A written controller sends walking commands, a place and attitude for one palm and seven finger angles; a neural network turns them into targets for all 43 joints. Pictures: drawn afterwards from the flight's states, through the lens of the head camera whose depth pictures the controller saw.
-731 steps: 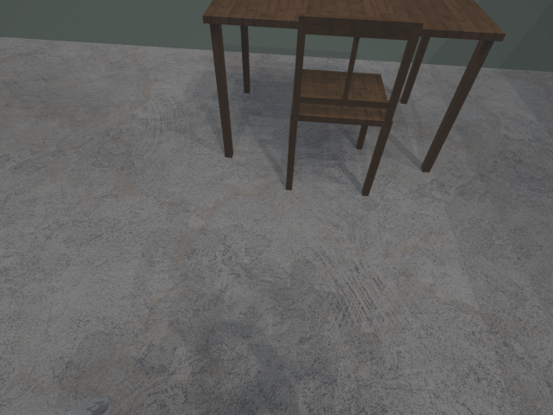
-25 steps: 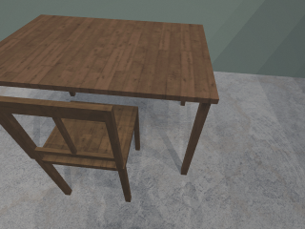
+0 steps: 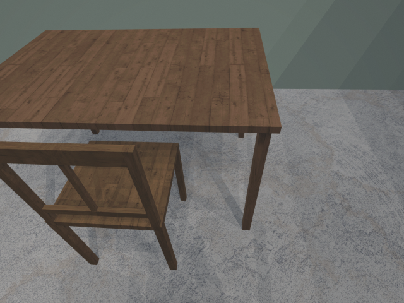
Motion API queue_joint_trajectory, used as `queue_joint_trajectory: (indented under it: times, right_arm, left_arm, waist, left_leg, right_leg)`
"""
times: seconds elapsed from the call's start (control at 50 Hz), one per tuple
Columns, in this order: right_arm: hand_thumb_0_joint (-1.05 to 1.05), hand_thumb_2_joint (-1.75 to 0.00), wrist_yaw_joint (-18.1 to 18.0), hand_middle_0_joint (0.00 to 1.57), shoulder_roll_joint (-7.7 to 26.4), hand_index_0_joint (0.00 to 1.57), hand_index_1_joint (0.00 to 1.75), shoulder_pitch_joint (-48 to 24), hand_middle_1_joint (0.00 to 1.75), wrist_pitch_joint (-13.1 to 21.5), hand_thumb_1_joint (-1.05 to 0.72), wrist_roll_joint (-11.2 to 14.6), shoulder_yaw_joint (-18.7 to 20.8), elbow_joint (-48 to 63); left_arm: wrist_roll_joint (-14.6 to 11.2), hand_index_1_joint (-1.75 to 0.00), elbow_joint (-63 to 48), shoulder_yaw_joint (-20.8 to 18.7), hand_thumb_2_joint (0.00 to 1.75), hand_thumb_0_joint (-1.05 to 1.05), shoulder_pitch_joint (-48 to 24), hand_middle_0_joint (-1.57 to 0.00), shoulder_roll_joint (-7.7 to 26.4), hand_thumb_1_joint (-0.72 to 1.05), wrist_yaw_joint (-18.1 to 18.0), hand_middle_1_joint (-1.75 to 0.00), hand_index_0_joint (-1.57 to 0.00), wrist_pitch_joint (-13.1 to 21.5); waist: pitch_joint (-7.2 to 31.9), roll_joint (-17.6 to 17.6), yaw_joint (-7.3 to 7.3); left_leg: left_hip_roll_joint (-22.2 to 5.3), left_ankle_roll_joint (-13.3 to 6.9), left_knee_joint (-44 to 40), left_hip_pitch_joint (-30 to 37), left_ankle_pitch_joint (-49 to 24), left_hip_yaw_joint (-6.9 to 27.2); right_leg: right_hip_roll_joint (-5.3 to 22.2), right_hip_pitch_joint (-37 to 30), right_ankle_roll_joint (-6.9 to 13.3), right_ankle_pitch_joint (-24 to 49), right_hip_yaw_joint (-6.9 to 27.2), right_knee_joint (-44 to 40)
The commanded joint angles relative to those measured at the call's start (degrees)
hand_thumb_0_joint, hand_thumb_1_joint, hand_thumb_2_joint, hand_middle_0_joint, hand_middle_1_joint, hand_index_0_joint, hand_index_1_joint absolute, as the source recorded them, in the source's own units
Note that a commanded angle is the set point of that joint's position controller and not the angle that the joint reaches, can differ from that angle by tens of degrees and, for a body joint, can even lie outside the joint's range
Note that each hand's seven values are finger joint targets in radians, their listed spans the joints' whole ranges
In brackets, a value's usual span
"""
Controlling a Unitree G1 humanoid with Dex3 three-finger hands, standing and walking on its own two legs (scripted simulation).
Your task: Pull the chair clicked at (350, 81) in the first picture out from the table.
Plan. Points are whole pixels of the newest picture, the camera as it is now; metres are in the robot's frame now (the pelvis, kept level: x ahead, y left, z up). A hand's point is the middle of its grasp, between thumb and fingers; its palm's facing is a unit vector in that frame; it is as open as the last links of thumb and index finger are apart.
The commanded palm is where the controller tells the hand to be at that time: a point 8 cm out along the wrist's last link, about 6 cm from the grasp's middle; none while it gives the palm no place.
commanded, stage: come to a stop and stand still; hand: left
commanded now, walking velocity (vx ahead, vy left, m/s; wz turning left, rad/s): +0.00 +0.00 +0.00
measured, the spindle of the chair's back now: (79, 188) +0.44 +0.40 -0.11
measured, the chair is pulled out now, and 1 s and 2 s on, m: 0.00 0.00 0.00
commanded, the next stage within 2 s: look again from close up in 0.12 s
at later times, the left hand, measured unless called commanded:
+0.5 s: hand out of the picture -0.02 +0.17 -0.17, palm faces +0.04 -0.98 -0.19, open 7.4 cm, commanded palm none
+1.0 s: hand out of the picture -0.02 +0.17 -0.17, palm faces +0.06 -0.98 -0.18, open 7.4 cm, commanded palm none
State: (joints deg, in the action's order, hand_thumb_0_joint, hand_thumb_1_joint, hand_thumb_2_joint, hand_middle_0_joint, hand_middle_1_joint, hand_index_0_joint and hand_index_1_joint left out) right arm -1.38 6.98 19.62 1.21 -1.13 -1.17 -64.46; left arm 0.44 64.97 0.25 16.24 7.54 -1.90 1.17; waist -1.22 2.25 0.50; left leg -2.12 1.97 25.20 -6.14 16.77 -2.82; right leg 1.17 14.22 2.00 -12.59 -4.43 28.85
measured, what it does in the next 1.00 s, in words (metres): stands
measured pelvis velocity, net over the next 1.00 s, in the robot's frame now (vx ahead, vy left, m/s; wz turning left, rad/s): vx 0.00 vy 0.00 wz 0.01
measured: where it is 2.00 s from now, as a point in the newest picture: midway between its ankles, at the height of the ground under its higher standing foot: outside the picture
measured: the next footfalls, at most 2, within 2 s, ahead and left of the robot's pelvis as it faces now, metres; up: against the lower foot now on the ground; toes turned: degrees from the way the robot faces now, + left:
none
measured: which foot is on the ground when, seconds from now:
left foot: down 0.00-1.00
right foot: down 0.00-1.00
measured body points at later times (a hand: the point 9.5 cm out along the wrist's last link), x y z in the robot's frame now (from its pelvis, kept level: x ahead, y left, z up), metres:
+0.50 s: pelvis -0.01 +0.00 +0.00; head +0.00 -0.01 +0.45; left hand -0.02 +0.22 -0.15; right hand -0.04 -0.21 -0.17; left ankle -0.03 +0.14 -0.74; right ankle +0.04 -0.09 -0.74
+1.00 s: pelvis +0.00 +0.00 +0.00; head +0.01 -0.01 +0.45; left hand -0.02 +0.22 -0.16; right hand -0.03 -0.19 -0.17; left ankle -0.03 +0.14 -0.74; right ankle +0.04 -0.09 -0.74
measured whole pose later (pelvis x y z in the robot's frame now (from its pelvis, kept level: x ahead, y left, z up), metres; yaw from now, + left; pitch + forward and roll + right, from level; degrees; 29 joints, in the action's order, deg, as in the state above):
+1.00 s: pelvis +0.00 +0.00 +0.00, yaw +0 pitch -2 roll +1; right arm -1.7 6.2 18.9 1.3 -1.1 -0.8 -65.7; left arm 0.6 64.6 -0.4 17.1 7.0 -1.6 0.7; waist -2.6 0.4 -0.3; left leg -1.8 1.6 24.3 -6.9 15.7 -2.5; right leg 1.4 14.4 1.7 -11.2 -4.7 27.1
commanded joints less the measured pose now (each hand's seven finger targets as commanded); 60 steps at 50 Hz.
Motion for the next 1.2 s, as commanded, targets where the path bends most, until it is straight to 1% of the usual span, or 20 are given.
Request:
queue_joint_trajectory:
  times: [0.0,0.14,0.22,0.26,0.44,0.48,0.54,0.68,0.7,0.8,1.0,1.02,1.04,1.06,1.08,1.1,1.12,1.14,1.16,1.18]
  right_arm:
    - [0.0,-0.9,-0.4,0.2,3.9,0.2,0.3,5.2,0.3,0.7,-0.9,0.2,0.6,0.7]
    - [0.0,-0.9,-0.3,0.2,4.1,0.2,0.3,5.4,0.3,0.5,-0.9,0.1,0.7,0.0]
    - [0.0,-0.9,-0.3,0.2,4.1,0.2,0.3,5.3,0.3,0.4,-0.9,0.1,0.7,-0.2]
    - [0.0,-0.9,-0.3,0.2,4.0,0.2,0.3,5.6,0.3,0.4,-0.9,0.2,0.7,-0.3]
    - [0.0,-0.9,-0.4,0.2,4.1,0.2,0.3,5.7,0.3,0.4,-0.9,0.2,0.7,-0.3]
    - [0.0,-0.9,-0.4,0.2,4.1,0.2,0.3,5.7,0.3,0.4,-0.9,0.2,0.7,-0.4]
    - [0.0,-0.9,-0.5,0.2,3.8,0.2,0.3,5.9,0.3,0.6,-0.9,0.2,0.7,-0.3]
    - [0.0,-0.9,-0.6,0.2,3.6,0.2,0.3,5.4,0.3,0.7,-0.9,0.3,0.8,-0.4]
    - [0.0,-0.9,-0.6,0.2,3.3,0.2,0.3,5.5,0.3,0.7,-0.9,0.3,0.8,-0.5]
    - [0.0,-0.9,-0.6,0.2,3.2,0.2,0.3,5.4,0.3,0.7,-0.9,0.3,0.9,-0.6]
    - [0.0,-0.9,-0.7,0.2,3.1,0.2,0.3,5.6,0.3,0.7,-0.9,0.3,0.8,-0.6]
    - [0.0,-0.9,-0.1,0.2,7.0,0.2,0.3,-3.8,0.3,1.0,-0.9,0.8,2.0,3.4]
    - [0.0,-0.9,-2.8,0.2,18.1,0.2,0.3,-4.1,0.3,10.5,-0.9,3.2,2.5,25.7]
    - [0.0,-0.9,-4.9,0.2,12.3,0.2,0.3,-11.4,0.3,15.7,-0.9,4.2,0.7,22.6]
    - [0.0,-0.9,-4.4,0.2,10.0,0.2,0.3,-8.0,0.3,18.4,-0.9,3.7,1.7,23.5]
    - [0.0,-0.9,-4.3,0.2,10.8,0.2,0.3,-6.9,0.3,19.7,-0.9,5.2,1.4,22.0]
    - [0.0,-0.9,-4.7,0.2,13.0,0.2,0.3,-7.7,0.3,20.9,-0.9,5.0,2.2,24.8]
    - [0.0,-0.9,-4.6,0.2,14.3,0.2,0.3,-7.1,0.3,22.1,-0.9,3.9,3.2,25.9]
    - [0.0,-0.9,-4.1,0.2,14.5,0.2,0.3,-6.7,0.3,22.8,-0.9,3.2,3.8,28.1]
    - [0.0,-0.9,-3.3,0.2,14.1,0.2,0.3,-6.7,0.3,23.1,-0.9,2.3,4.6,29.7]
  left_arm:
    - [-0.1,-0.3,-1.7,-1.3,0.9,0.0,3.5,-0.2,6.4,0.9,-0.2,-0.3,-0.2,1.0]
    - [-0.1,-0.3,-2.0,-1.5,0.9,0.0,2.7,-0.2,6.7,0.9,0.0,-0.3,-0.2,0.9]
    - [-0.1,-0.3,-2.1,-1.5,0.9,0.0,2.5,-0.2,6.7,0.9,0.0,-0.3,-0.2,0.7]
    - [0.0,-0.3,-2.1,-1.6,0.9,0.0,2.6,-0.2,6.7,0.9,0.1,-0.3,-0.2,0.7]
    - [0.0,-0.3,-1.6,-1.5,0.9,0.0,3.5,-0.2,6.0,0.9,0.1,-0.3,-0.2,0.6]
    - [0.1,-0.3,-1.7,-1.4,0.9,0.0,3.5,-0.2,5.6,0.9,0.1,-0.3,-0.2,0.5]
    - [0.0,-0.3,-1.7,-1.5,0.9,0.0,4.1,-0.2,5.3,0.9,0.1,-0.3,-0.2,0.6]
    - [0.2,-0.3,-1.5,-1.4,0.9,0.0,4.7,-0.2,4.7,0.9,0.0,-0.3,-0.2,0.7]
    - [0.1,-0.3,-1.4,-1.4,0.9,0.0,4.6,-0.2,4.8,0.9,0.0,-0.3,-0.2,0.7]
    - [0.1,-0.3,-1.5,-1.5,0.9,0.0,4.6,-0.2,4.6,0.9,0.0,-0.3,-0.2,0.5]
    - [0.1,-0.3,-1.8,-1.5,0.9,0.0,4.7,-0.2,4.6,0.9,0.1,-0.3,-0.2,0.5]
    - [0.5,-0.3,0.7,-1.5,0.9,0.0,9.7,-0.2,7.1,0.9,-2.3,-0.3,-0.2,1.4]
    - [-12.9,-0.3,-87.1,-0.9,0.89,0.0,-34.2,-0.2,15.0,0.88,-0.6,-0.3,-0.2,13.9]
    - [-10.4,-0.29,-85.5,-7.6,0.88,0.0,-27.9,-0.2,20.9,0.85,-4.3,-0.29,-0.2,13.3]
    - [-8.1,-0.29,-64.0,1.4,0.87,0.0,2.6,-0.19,2.5,0.83,-5.2,-0.29,-0.19,4.7]
    - [-10.3,-0.29,-60.3,5.9,0.86,0.0,4.4,-0.19,-4.5,0.81,-5.0,-0.29,-0.19,1.6]
    - [-11.6,-0.28,-67.3,6.2,0.85,0.0,-1.1,-0.19,-2.4,0.78,-4.0,-0.28,-0.19,4.8]
    - [-10.9,-0.28,-66.6,4.1,0.84,0.0,-0.2,-0.19,0.3,0.76,-3.0,-0.28,-0.19,7.9]
    - [-10.5,-0.27,-63.5,2.6,0.83,0.0,1.5,-0.18,1.0,0.74,-1.4,-0.27,-0.18,10.6]
    - [-10.1,-0.27,-60.4,0.9,0.82,0.0,3.4,-0.18,0.6,0.71,0.8,-0.27,-0.18,14.1]
  waist:
    - [-4.5,-3.2,-0.47]
    - [-3.6,-2.9,-0.41]
    - [-4.7,-1.9,-0.36]
    - [-3.8,-2.4,-0.35]
    - [-4.7,-2.0,-0.33]
    - [-5.2,-1.6,-0.31]
    - [-4.1,-1.4,-0.42]
    - [-3.9,-1.9,-0.56]
    - [-3.8,-2.7,-0.54]
    - [-4.7,-1.9,-0.52]
    - [-4.0,-1.8,-0.62]
    - [-3.8,-5.1,-3.88]
    - [24.9,6.7,4.63]
    - [20.3,8.6,2.0]
    - [11.5,6.5,1.14]
    - [3.8,-0.4,1.55]
    - [-1.1,-5.2,2.89]
    - [-0.1,-10.2,3.53]
    - [-0.8,-13.3,3.26]
    - [1.2,-17.5,2.06]
  left_leg:
    - [-2.8,-2.6,-5.3,-7.9,-3.9,2.6]
    - [-2.8,-2.5,-5.6,-7.0,-3.6,2.6]
    - [-2.9,-2.4,-6.1,-7.5,-2.2,2.7]
    - [-3.1,-2.5,-6.5,-6.9,-2.3,2.8]
    - [-2.9,-2.6,-6.6,-7.3,-1.3,2.9]
    - [-3.1,-2.6,-6.9,-7.8,-1.0,3.1]
    - [-3.1,-2.7,-6.9,-7.6,-1.9,3.1]
    - [-3.2,-2.8,-6.6,-7.4,-3.9,3.3]
    - [-3.2,-2.8,-6.5,-7.4,-4.1,3.3]
    - [-3.2,-2.8,-6.7,-7.6,-3.8,3.4]
    - [-3.2,-3.0,-6.6,-7.6,-4.3,3.5]
    - [-4.2,-1.3,4.9,-10.7,-5.5,0.4]
    - [2.3,-3.5,-2.0,2.1,-8.6,1.1]
    - [2.0,-3.8,-0.9,0.4,-6.7,-1.7]
    - [1.6,-3.6,-3.0,-8.6,-2.9,0.1]
    - [1.9,-3.0,-1.8,-12.2,0.8,2.1]
    - [1.9,-3.4,0.7,-13.9,3.8,3.6]
    - [2.8,-3.6,4.4,-15.8,5.3,3.0]
    - [3.6,-3.5,7.9,-18.8,5.6,2.8]
    - [4.0,-2.9,11.5,-23.1,6.1,2.4]
  right_leg:
    - [5.6,-3.0,1.0,2.4,7.5,-7.8]
    - [5.9,-3.0,1.1,1.1,7.8,-8.7]
    - [5.5,-1.8,0.9,-2.2,7.8,-9.5]
    - [5.4,-2.3,0.8,-2.0,7.6,-9.5]
    - [5.3,-1.1,0.6,-3.9,7.7,-10.0]
    - [5.0,-0.7,0.4,-3.5,7.4,-9.5]
    - [5.1,-1.8,0.5,-1.9,7.1,-9.0]
    - [5.1,-2.6,0.4,1.5,6.6,-8.1]
    - [5.2,-2.8,0.4,1.7,6.7,-8.1]
    - [5.0,-2.1,0.4,0.8,6.4,-8.0]
    - [5.0,-2.9,0.4,1.5,6.4,-7.8]
    - [8.1,-3.9,-0.5,26.1,8.4,-5.0]
    - [3.6,-10.7,-0.8,13.0,7.6,-2.7]
    - [0.1,-7.4,-0.4,4.3,7.1,-0.7]
    - [-0.1,-3.3,0.2,-1.9,1.7,-0.6]
    - [0.0,1.2,-1.1,-4.2,0.1,-1.7]
    - [0.4,6.0,-2.1,-9.3,0.6,-2.1]
    - [0.6,10.0,-2.5,-15.3,1.3,-2.3]
    - [1.0,13.0,-2.4,-18.1,1.7,-0.8]
    - [1.3,15.2,-2.3,-21.8,2.4,1.3]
